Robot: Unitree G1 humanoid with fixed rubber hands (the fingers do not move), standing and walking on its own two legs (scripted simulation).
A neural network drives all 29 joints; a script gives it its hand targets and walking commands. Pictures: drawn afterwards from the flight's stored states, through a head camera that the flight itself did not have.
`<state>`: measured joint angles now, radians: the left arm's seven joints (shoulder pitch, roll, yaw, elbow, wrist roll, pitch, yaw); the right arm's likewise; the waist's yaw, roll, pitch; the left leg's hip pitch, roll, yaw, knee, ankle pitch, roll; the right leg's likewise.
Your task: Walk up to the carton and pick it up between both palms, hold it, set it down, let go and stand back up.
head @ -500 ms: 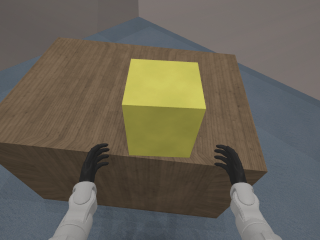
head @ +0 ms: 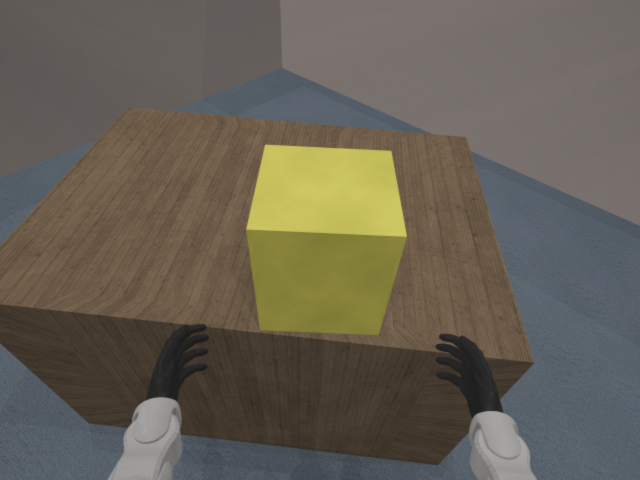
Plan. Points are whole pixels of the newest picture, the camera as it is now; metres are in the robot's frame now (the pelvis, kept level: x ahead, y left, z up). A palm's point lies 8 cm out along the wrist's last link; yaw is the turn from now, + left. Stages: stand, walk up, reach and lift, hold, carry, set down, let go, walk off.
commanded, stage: set down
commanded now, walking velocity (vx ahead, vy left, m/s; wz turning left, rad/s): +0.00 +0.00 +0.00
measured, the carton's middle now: (323, 243) +0.49 +0.00 -0.01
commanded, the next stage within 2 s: let go in 0.94 s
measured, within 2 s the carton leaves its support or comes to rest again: neither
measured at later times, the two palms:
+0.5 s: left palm (143, 430) +0.19 +0.22 -0.05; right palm (491, 432) +0.20 -0.21 -0.04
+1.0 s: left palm (147, 435) +0.19 +0.22 -0.06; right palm (486, 431) +0.20 -0.21 -0.05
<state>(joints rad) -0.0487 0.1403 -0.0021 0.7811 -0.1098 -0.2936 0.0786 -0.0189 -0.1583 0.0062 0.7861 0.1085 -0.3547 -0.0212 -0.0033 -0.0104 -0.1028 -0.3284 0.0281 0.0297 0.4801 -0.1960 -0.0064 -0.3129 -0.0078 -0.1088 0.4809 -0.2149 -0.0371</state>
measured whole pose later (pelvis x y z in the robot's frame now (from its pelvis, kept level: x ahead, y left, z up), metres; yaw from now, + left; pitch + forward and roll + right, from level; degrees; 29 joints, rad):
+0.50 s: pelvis +0.01 +0.00 +0.00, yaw +0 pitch +0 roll +0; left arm 0.16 0.19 0.00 0.61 -0.12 -0.17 0.06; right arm 0.18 -0.16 0.02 0.59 0.11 -0.25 -0.03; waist 0.00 -0.02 -0.07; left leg -0.24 0.03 0.03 0.45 -0.20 -0.01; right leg -0.23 -0.01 -0.11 0.46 -0.23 -0.04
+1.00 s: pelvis +0.02 +0.00 +0.00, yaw +0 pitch +1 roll +0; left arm 0.16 0.20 0.00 0.60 -0.12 -0.06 0.04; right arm 0.18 -0.16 0.02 0.59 0.11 -0.20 -0.03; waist 0.00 -0.02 -0.04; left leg -0.24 0.02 0.03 0.43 -0.21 -0.01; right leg -0.23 -0.01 -0.11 0.45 -0.23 -0.04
